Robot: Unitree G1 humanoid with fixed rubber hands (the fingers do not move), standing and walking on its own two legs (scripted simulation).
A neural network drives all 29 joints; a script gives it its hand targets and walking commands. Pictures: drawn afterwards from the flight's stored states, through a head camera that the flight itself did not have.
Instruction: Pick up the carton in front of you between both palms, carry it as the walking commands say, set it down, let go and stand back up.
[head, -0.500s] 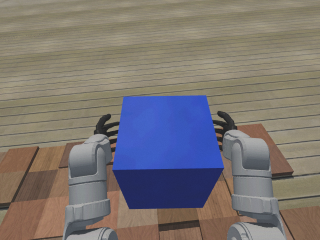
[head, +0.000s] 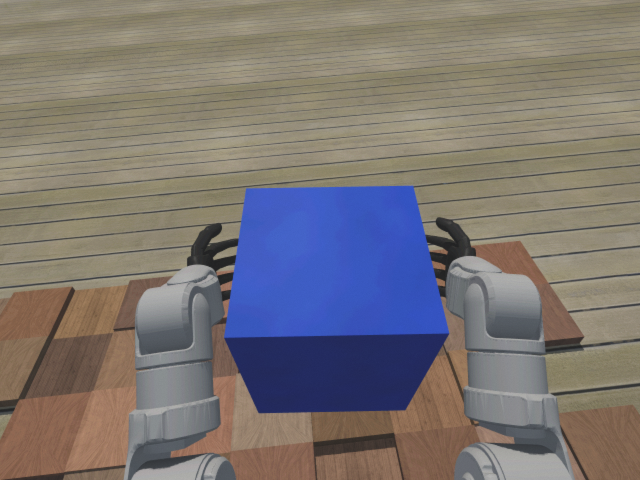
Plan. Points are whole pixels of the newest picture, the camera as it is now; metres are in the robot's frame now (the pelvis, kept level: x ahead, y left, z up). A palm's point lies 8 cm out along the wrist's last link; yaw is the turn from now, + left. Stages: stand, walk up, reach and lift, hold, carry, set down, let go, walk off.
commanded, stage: carry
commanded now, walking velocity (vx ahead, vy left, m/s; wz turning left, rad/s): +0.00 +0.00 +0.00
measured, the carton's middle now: (330, 306) +0.34 +0.00 +0.05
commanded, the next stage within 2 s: none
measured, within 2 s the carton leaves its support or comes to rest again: neither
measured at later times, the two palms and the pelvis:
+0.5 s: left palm (200, 285) +0.32 +0.15 +0.13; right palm (457, 276) +0.32 -0.15 +0.12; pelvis +0.00 +0.00 +0.00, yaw +0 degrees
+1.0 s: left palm (196, 284) +0.32 +0.15 +0.13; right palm (453, 279) +0.32 -0.15 +0.12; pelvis +0.00 +0.00 +0.00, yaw +0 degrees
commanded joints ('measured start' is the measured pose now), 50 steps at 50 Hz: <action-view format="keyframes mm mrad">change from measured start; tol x8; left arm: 1 -601 -827 -627 -84 -286 -6 -97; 36 -607 -847 -587 3 -256 -1 -93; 45 -682 -824 -629 -118 -291 -14 -96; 50 -608 -815 -593 -5 -278 5 -94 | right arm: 1 -567 854 602 -60 245 -19 80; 3 -523 823 579 -17 221 -11 83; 6 -677 849 633 -82 262 -18 84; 50 -570 823 597 -10 237 -5 77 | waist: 1 9 -46 -353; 8 4 -4 -254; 50 5 -70 -319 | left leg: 1 54 47 -59 -31 148 32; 17 39 55 -84 -47 164 45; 22 59 42 -88 -47 31 44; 45 41 74 -94 -34 193 50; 50 49 64 -95 -58 83 60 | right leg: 1 254 -176 137 -32 582 -6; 11 148 -135 108 -76 252 14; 15 168 -149 128 -67 255 -6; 20 204 -178 167 -92 492 34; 25 148 -148 144 -88 249 -1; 29 190 -159 136 -68 439 29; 40 139 -143 115 -75 254 -3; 45 191 -133 106 -34 430 4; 50 150 -159 151 -56 316 -1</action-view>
